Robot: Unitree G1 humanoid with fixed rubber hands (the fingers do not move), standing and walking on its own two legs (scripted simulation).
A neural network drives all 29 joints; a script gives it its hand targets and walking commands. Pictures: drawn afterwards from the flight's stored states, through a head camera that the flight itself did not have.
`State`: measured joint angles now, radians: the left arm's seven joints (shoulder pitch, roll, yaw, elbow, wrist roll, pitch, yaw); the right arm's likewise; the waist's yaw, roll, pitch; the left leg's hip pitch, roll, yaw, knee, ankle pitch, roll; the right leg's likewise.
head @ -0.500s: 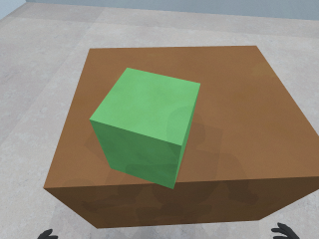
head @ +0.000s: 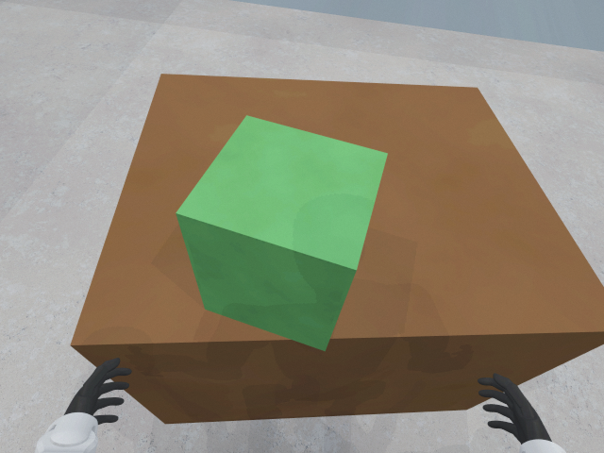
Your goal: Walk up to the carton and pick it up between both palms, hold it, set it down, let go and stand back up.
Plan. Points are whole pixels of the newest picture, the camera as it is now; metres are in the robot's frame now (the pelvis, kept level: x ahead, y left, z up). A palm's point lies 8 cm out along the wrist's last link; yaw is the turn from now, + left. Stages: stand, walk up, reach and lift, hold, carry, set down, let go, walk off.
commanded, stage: reach and lift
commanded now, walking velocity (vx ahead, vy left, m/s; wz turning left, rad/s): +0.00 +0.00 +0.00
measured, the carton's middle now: (287, 238) +0.41 +0.03 +0.02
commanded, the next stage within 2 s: none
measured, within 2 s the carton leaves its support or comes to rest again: neither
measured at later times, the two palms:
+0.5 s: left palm (79, 410) +0.19 +0.28 -0.03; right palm (498, 423) +0.16 -0.24 -0.02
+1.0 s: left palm (79, 372) +0.22 +0.27 +0.02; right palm (471, 407) +0.17 -0.19 +0.01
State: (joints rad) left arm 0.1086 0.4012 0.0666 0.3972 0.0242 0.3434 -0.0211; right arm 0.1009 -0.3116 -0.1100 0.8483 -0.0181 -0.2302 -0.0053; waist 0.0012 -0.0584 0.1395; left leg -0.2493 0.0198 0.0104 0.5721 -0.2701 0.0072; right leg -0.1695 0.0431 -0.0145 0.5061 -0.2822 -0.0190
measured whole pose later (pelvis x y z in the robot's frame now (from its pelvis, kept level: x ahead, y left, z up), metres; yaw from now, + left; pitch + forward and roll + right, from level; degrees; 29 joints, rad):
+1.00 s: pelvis +0.01 +0.01 +0.01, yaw +0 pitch -2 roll -1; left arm 0.28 0.47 0.06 0.04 -0.23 0.03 -0.18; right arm 0.40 -0.06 0.05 0.12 0.13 -0.18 -0.27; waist 0.00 -0.05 0.11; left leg -0.19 0.00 0.02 0.43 -0.21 0.02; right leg -0.10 0.03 -0.01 0.35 -0.21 -0.01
